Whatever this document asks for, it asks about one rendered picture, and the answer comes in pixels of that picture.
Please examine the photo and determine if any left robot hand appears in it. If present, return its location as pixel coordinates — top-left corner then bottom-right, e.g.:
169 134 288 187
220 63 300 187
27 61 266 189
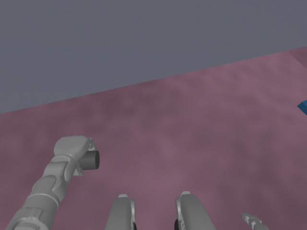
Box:
54 136 97 176

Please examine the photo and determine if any right robot hand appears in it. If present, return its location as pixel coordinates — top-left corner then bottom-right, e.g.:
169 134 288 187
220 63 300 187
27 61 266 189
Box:
241 212 269 230

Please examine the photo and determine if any left robot arm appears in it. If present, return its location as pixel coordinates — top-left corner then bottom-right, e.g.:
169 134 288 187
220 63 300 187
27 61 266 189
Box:
5 154 77 230

